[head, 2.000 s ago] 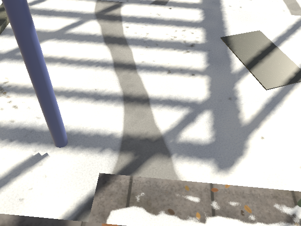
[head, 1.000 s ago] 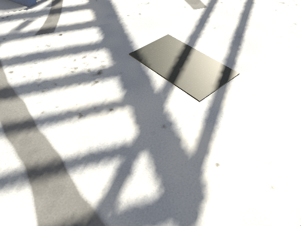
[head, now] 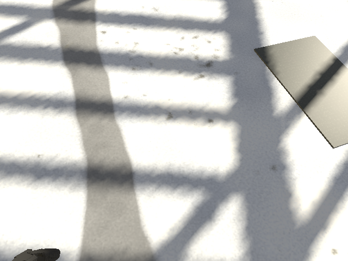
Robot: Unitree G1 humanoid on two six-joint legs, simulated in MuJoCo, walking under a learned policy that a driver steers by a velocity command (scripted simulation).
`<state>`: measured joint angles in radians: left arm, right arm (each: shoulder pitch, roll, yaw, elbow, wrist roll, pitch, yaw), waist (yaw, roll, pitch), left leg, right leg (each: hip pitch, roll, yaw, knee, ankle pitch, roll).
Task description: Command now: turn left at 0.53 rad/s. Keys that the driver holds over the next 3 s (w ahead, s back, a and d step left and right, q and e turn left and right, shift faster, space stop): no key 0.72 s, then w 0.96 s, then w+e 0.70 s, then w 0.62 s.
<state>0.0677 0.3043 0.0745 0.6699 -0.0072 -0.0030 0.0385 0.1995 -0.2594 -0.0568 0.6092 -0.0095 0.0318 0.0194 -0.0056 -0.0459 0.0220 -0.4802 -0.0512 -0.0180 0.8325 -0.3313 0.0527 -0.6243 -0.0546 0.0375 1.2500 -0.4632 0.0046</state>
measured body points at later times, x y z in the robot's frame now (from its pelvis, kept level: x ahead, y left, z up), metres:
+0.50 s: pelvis +0.03 -0.04 -0.04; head +0.06 -0.04 +0.41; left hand +0.19 +0.24 -0.13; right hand +0.16 -0.30 -0.15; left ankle +0.01 +0.09 -0.71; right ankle +0.17 -0.18 -0.73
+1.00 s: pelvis +0.08 -0.10 -0.12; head +0.06 -0.12 +0.33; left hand +0.03 +0.12 -0.26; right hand +0.21 -0.31 -0.25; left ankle +0.03 +0.03 -0.59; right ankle +0.13 -0.17 -0.86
